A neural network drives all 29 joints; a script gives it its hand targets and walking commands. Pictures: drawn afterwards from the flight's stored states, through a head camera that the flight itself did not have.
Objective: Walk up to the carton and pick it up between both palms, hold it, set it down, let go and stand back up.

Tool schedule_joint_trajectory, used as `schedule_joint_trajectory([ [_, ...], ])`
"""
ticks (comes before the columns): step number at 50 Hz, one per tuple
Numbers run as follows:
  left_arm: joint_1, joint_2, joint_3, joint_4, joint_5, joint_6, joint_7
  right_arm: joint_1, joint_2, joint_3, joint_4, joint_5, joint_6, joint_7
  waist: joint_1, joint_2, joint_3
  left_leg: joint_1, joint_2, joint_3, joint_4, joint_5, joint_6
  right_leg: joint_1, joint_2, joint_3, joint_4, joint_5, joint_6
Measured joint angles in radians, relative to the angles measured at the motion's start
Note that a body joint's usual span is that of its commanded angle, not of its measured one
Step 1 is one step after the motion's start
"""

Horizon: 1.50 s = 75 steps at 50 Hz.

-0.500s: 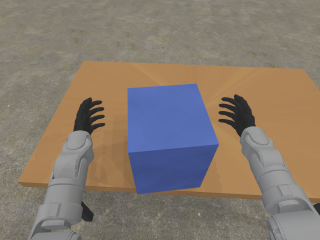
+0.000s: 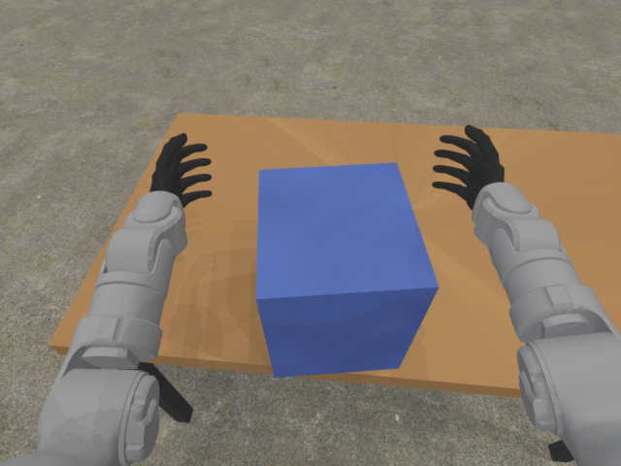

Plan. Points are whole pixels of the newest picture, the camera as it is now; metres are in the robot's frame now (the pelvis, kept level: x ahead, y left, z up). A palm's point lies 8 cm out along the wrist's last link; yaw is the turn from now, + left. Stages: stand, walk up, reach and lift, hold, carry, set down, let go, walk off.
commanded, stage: reach and lift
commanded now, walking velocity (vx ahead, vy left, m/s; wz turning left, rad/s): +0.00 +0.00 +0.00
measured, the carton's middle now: (333, 274) +0.40 +0.04 -0.01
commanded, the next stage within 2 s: none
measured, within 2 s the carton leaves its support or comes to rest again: neither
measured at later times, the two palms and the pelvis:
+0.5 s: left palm (183, 233) +0.38 +0.25 +0.07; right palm (452, 219) +0.47 -0.12 +0.08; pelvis +0.00 +0.00 +0.00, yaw +1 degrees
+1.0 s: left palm (203, 251) +0.39 +0.23 +0.02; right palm (446, 237) +0.46 -0.12 +0.04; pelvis -0.01 +0.01 -0.02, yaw -1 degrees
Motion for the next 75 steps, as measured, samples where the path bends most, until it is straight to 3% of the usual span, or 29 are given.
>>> schedule_joint_trajectory([
  [13,-0.114,0.005,-0.010,0.186,0.009,-0.084,-0.002,-0.116,0.008,-0.011,0.153,-0.022,-0.024,0.007,0.009,-0.004,-0.032,-0.047,-0.002,-0.010,0.004,0.004,0.000,-0.039,-0.001,-0.009,-0.005,0.005,0.001],
  [23,-0.029,-0.063,0.016,0.358,0.083,-0.357,-0.030,-0.015,0.075,-0.050,0.267,-0.109,-0.218,0.018,0.007,-0.011,-0.048,-0.086,-0.006,-0.020,0.016,0.003,0.001,-0.071,-0.005,-0.019,0.000,0.004,0.003],
  [30,-0.013,-0.078,-0.011,0.488,0.040,-0.527,-0.003,0.023,0.121,-0.077,0.302,-0.147,-0.318,0.016,0.004,-0.015,-0.095,-0.214,-0.003,-0.023,0.081,-0.012,0.003,-0.193,-0.006,-0.022,0.053,-0.004,0.004],
  [40,-0.115,-0.082,-0.054,0.697,0.002,-0.673,0.003,-0.052,0.113,-0.046,0.447,-0.123,-0.403,0.022,0.006,-0.019,-0.149,-0.337,0.000,-0.019,0.177,-0.048,0.008,-0.317,-0.007,-0.017,0.145,-0.034,0.007],
  [49,-0.112,-0.098,-0.050,0.712,-0.013,-0.705,0.008,-0.063,0.087,-0.006,0.476,-0.073,-0.437,0.033,0.020,-0.015,-0.160,-0.386,0.006,-0.008,0.230,-0.073,0.012,-0.371,-0.005,-0.006,0.198,-0.055,0.010],
  [56,-0.104,-0.112,-0.027,0.692,-0.006,-0.719,0.004,-0.064,0.104,-0.023,0.450,-0.102,-0.436,0.032,0.020,-0.006,-0.166,-0.415,0.003,-0.009,0.241,-0.074,0.013,-0.404,-0.009,-0.006,0.219,-0.061,0.010],
  [61,-0.112,-0.144,0.024,0.679,0.047,-0.734,-0.004,-0.066,0.149,-0.083,0.430,-0.183,-0.439,0.023,0.010,-0.002,-0.159,-0.414,-0.002,-0.012,0.231,-0.066,0.013,-0.405,-0.013,-0.010,0.218,-0.061,0.009],
  [65,-0.117,-0.187,0.102,0.656,0.135,-0.735,-0.009,-0.065,0.190,-0.179,0.409,-0.290,-0.446,0.000,-0.003,-0.005,-0.138,-0.385,-0.006,-0.011,0.204,-0.054,0.013,-0.381,-0.016,-0.009,0.201,-0.053,0.009],
  [72,-0.073,-0.264,0.340,0.549,0.378,-0.731,0.003,-0.017,0.276,-0.451,0.324,-0.623,-0.470,-0.015,-0.034,-0.014,-0.061,-0.253,-0.014,0.002,0.087,-0.007,0.015,-0.262,-0.018,0.003,0.105,-0.016,0.008],
  [75,-0.042,-0.293,0.398,0.513,0.447,-0.735,-0.004,0.029,0.315,-0.543,0.282,-0.725,-0.487,-0.008,-0.041,-0.015,-0.043,-0.192,-0.014,0.010,0.042,0.005,0.016,-0.204,-0.017,0.010,0.064,-0.003,0.007],
])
